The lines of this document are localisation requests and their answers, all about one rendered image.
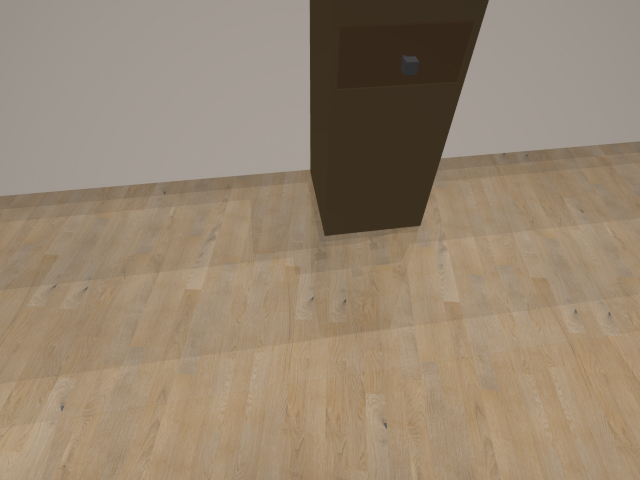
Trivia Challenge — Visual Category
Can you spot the handle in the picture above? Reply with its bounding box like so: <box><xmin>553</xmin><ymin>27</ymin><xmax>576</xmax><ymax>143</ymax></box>
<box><xmin>401</xmin><ymin>55</ymin><xmax>419</xmax><ymax>75</ymax></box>

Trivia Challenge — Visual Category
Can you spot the drawer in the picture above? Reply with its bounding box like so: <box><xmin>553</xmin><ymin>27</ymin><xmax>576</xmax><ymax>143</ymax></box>
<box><xmin>337</xmin><ymin>20</ymin><xmax>474</xmax><ymax>89</ymax></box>

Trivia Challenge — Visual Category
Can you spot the cabinet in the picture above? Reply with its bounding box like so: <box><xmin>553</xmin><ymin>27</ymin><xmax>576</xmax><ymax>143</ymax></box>
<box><xmin>310</xmin><ymin>0</ymin><xmax>489</xmax><ymax>236</ymax></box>

